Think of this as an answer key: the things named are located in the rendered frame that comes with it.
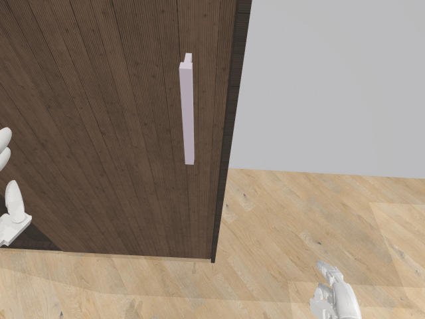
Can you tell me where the robot left hand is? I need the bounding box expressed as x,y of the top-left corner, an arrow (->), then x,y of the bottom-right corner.
0,127 -> 32,247

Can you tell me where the wardrobe door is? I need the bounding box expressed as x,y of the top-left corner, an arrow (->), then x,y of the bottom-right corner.
0,0 -> 236,259
0,194 -> 52,242

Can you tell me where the handle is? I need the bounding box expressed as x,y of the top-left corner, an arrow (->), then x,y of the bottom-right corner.
179,53 -> 195,165

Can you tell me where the robot right hand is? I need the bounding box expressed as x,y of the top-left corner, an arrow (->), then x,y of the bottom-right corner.
309,260 -> 362,319

